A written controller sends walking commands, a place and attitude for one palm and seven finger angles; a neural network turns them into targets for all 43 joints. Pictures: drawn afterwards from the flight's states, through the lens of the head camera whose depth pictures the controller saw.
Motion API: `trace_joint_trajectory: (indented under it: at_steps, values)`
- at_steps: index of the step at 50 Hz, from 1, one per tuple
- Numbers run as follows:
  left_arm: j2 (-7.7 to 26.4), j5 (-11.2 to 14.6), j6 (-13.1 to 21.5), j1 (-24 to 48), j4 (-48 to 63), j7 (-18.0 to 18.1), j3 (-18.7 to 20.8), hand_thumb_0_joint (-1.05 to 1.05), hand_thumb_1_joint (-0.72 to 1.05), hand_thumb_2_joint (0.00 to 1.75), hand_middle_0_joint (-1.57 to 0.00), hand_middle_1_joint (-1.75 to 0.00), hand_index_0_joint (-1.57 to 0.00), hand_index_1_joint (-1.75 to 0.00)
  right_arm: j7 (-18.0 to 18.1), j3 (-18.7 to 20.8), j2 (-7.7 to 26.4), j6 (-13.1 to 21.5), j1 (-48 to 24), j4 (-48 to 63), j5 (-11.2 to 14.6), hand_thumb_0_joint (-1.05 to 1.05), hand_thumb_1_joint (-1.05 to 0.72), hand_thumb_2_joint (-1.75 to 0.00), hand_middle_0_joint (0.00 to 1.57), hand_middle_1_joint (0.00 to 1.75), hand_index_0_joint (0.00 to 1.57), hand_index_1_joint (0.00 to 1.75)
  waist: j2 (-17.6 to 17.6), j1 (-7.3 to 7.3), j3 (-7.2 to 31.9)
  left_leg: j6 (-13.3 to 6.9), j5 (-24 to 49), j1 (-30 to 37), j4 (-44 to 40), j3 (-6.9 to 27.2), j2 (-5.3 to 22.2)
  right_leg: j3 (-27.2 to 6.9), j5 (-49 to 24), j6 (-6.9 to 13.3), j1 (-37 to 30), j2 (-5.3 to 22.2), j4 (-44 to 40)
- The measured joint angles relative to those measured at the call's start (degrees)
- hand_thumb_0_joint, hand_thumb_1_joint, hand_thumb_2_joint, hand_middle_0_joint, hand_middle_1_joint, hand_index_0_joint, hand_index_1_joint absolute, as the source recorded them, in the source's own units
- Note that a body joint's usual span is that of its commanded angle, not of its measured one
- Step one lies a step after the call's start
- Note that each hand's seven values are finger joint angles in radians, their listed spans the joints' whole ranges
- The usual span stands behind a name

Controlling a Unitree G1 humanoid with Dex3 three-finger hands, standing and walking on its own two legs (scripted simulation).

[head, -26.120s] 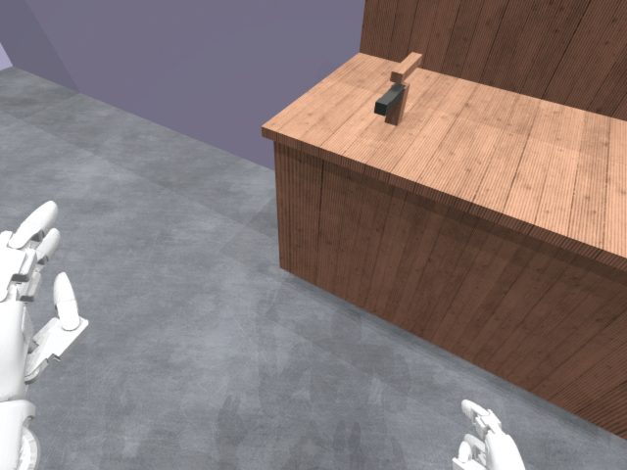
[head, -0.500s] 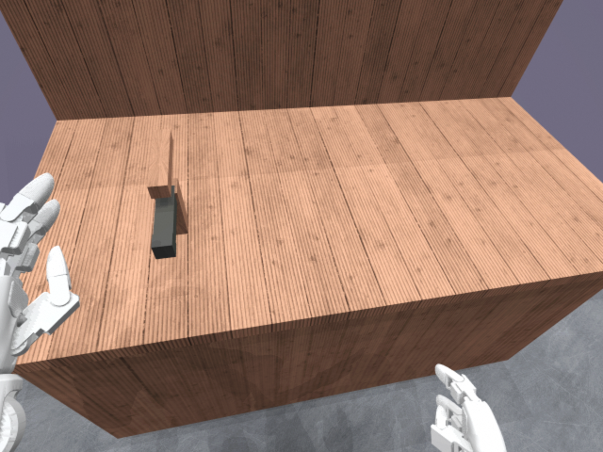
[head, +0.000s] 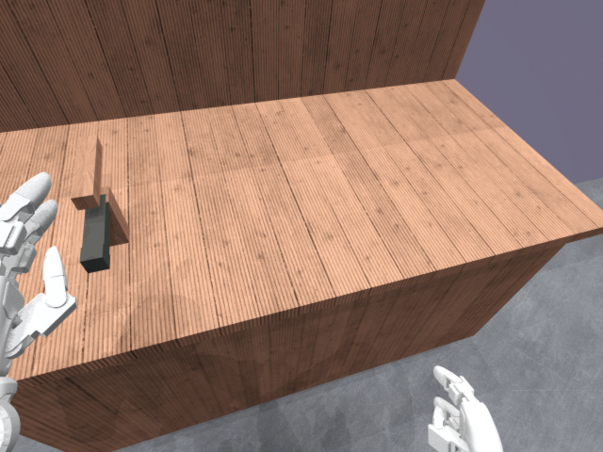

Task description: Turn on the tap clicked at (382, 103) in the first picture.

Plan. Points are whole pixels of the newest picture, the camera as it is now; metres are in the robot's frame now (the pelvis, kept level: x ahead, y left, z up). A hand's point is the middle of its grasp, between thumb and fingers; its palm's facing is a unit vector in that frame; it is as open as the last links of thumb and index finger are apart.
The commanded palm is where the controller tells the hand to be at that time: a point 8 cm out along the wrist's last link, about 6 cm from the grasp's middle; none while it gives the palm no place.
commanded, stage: come to a stop and stand still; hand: left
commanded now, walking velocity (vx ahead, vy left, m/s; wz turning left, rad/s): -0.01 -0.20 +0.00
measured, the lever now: (95, 258) +0.34 +0.31 +0.05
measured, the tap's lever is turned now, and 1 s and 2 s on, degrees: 0 0 0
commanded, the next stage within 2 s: look again from close up in 1.22 s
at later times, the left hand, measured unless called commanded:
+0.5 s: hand (60, 311) +0.21 +0.25 +0.16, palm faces +0.37 -0.85 -0.36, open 7.4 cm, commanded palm +0.16 +0.28 +0.18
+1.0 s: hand out of the picture +0.21 +0.31 +0.16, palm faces +0.37 -0.86 -0.35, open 7.4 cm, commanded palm +0.16 +0.34 +0.18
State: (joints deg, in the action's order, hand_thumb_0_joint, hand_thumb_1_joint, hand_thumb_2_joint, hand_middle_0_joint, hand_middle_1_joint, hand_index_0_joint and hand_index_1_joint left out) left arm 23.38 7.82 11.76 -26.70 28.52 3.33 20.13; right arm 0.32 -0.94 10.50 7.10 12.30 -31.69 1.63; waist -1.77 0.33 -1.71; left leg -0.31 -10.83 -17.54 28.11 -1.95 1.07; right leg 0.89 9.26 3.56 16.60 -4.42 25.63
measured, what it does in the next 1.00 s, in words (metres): shifts its weight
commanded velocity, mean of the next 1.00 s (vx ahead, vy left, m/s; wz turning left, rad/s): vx -0.01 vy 0.01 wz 0.00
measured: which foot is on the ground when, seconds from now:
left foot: down 0.00-1.00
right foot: down 0.00-1.00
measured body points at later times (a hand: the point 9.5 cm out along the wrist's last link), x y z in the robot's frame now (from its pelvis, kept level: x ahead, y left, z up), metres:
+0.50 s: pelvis +0.01 +0.00 +0.00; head +0.01 -0.01 +0.45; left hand +0.18 +0.29 +0.18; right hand +0.20 -0.23 -0.07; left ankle +0.04 +0.11 -0.74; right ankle +0.05 -0.08 -0.74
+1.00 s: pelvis +0.01 +0.06 +0.01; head +0.02 +0.07 +0.46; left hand +0.19 +0.35 +0.18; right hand +0.20 -0.15 -0.06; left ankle +0.04 +0.11 -0.74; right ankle +0.05 -0.08 -0.74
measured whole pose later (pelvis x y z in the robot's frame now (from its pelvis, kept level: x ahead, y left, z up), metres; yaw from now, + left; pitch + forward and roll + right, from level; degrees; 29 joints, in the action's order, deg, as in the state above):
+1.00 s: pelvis +0.01 +0.06 +0.01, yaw +1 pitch -2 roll -1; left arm 21.2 4.1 10.0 -26.8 26.7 5.0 18.8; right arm 2.4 -2.8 11.2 6.1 12.0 -32.5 0.8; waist -1.0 1.1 -1.8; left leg -4.7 -9.2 -11.9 22.4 -2.7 -3.8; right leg 0.0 8.5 -1.1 11.0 0.3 21.1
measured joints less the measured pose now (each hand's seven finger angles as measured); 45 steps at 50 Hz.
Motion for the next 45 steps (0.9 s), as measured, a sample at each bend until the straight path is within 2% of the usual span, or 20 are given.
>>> trace_joint_trajectory:
  at_steps: [7,15,21,29,45]
  values:
    - [-0.22,0.45,-1.65,-1.82,0.25,0.27,0.12,0.01,0.89,0.90,-0.21,-0.30,-0.21,-0.30,1.37,1.32,2.00,-0.46,0.79,-1.21,0.42,0.02,-0.91,-0.90,0.20,0.30,0.21,0.30,1.15,-0.41,0.49,1.03,-0.89,-0.22,1.06,0.66,1.25,0.59,0.45,1.05,-0.25,-1.25,0.05]
    - [-2.13,-0.63,-2.95,-2.42,-1.76,1.58,-1.70,0.01,0.89,0.90,-0.21,-0.30,-0.21,-0.30,2.27,1.58,3.57,-0.57,0.12,-2.52,1.08,0.02,-0.91,-0.90,0.20,0.30,0.20,0.30,3.60,-0.94,1.02,0.57,-1.26,0.77,1.04,2.08,1.58,1.80,-0.12,0.93,-2.82,-1.71,-2.57]
    - [-2.42,-1.25,-3.41,-2.35,-2.75,2.02,-2.33,0.01,0.89,0.90,-0.21,-0.30,-0.21,-0.30,2.69,0.92,3.50,-0.91,-1.12,-2.72,0.93,0.02,-0.91,-0.90,0.20,0.30,0.20,0.30,4.36,0.10,0.91,0.33,-0.56,1.97,-0.42,2.15,0.86,1.83,-0.67,0.25,-4.20,-1.01,-4.11]
    - [-3.10,-1.87,-4.09,-0.39,-3.32,2.11,-2.55,0.01,0.89,0.90,-0.21,-0.30,-0.21,-0.30,2.54,-0.73,2.15,-0.74,-2.31,-1.97,0.37,0.02,-0.91,-0.90,0.20,0.30,0.20,0.30,3.50,1.34,0.66,-0.88,0.52,3.92,-2.85,1.34,-0.81,1.08,-1.15,-0.85,-5.56,0.65,-5.23]
    - [-2.21,-3.28,-2.45,-0.24,-1.66,1.81,-1.77,0.01,0.89,0.90,-0.21,-0.30,-0.21,-0.30,2.16,-1.98,0.86,-0.98,-0.95,-0.36,-0.61,0.02,-0.91,-0.90,0.20,0.30,0.21,0.30,0.93,0.72,0.50,-3.89,1.47,5.38,-5.33,-0.33,-4.10,-0.53,-1.06,-4.03,-5.79,3.97,-5.16]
